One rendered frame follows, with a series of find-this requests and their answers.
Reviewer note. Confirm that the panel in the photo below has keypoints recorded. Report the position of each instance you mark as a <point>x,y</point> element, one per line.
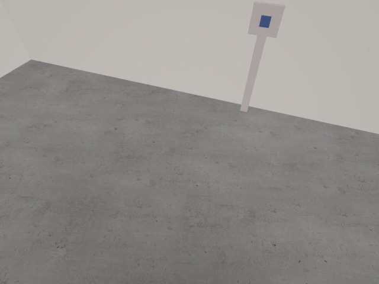
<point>275,11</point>

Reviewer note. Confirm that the button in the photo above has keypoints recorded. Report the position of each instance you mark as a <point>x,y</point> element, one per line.
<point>265,21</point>

